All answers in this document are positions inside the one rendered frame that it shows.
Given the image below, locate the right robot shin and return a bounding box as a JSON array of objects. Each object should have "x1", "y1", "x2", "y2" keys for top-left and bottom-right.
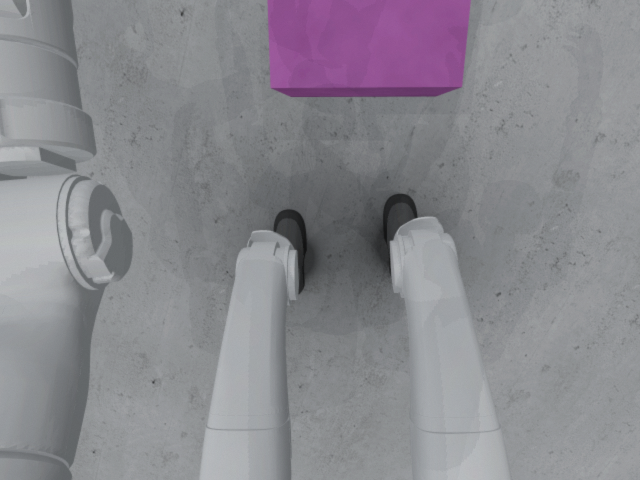
[{"x1": 393, "y1": 217, "x2": 458, "y2": 261}]

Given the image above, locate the carton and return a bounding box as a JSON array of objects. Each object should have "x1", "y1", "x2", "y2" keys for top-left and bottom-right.
[{"x1": 267, "y1": 0, "x2": 471, "y2": 97}]

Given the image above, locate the left robot upper arm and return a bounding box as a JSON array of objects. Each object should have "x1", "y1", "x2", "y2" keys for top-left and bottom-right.
[{"x1": 0, "y1": 174, "x2": 133, "y2": 480}]

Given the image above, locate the robot left forearm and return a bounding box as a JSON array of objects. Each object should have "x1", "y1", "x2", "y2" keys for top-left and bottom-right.
[{"x1": 0, "y1": 0, "x2": 97, "y2": 181}]

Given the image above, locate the right robot foot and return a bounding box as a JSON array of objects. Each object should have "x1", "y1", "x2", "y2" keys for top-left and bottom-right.
[{"x1": 383, "y1": 194, "x2": 417, "y2": 276}]

